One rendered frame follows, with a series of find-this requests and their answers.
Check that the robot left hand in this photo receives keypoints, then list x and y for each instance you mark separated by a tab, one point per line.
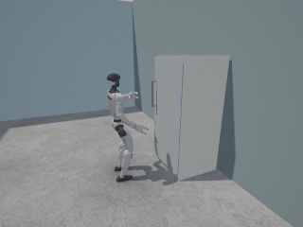
131	95

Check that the robot right upper arm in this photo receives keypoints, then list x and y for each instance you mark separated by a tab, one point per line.
119	104

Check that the right robot thigh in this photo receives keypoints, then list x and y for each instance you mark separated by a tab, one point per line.
127	139

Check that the fridge door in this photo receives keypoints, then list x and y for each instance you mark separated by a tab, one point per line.
168	73

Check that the robot left foot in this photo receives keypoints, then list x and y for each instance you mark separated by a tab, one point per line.
117	168

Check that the robot right forearm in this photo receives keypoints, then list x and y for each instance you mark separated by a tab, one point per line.
125	120

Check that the robot right hand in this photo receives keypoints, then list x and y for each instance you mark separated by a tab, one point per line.
140	128

